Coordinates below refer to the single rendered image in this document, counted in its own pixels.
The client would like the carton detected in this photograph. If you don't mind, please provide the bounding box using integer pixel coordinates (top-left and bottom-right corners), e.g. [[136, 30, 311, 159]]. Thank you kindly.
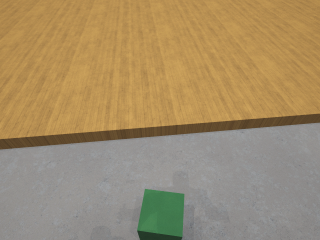
[[137, 189, 185, 240]]

